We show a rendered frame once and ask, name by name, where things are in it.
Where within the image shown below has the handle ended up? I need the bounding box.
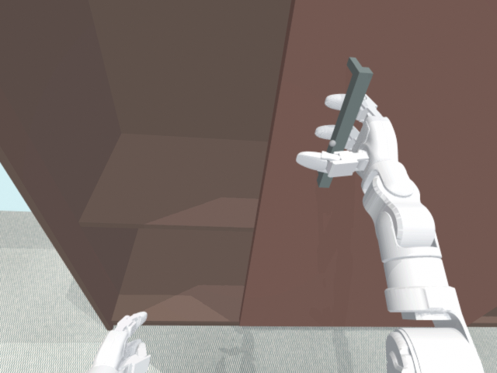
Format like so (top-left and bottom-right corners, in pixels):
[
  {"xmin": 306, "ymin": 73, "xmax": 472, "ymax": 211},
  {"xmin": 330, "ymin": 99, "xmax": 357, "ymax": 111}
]
[{"xmin": 317, "ymin": 57, "xmax": 374, "ymax": 188}]

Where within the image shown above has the right robot forearm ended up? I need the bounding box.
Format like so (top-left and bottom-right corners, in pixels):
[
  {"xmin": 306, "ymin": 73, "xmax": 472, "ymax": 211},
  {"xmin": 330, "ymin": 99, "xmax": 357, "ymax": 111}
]
[{"xmin": 361, "ymin": 160, "xmax": 485, "ymax": 373}]

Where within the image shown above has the robot right hand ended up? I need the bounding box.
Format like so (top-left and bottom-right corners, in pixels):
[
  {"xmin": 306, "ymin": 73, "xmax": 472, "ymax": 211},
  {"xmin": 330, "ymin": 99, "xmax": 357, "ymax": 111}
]
[{"xmin": 296, "ymin": 94, "xmax": 398, "ymax": 179}]

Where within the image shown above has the robot left hand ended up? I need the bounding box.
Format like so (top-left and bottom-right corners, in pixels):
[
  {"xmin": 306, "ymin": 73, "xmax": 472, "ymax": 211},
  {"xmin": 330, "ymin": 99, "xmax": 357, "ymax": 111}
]
[{"xmin": 92, "ymin": 312, "xmax": 151, "ymax": 373}]

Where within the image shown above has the right robot upper arm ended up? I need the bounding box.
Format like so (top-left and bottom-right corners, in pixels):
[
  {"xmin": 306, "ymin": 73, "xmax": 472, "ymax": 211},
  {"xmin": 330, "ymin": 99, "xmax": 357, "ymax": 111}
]
[{"xmin": 386, "ymin": 328, "xmax": 481, "ymax": 373}]

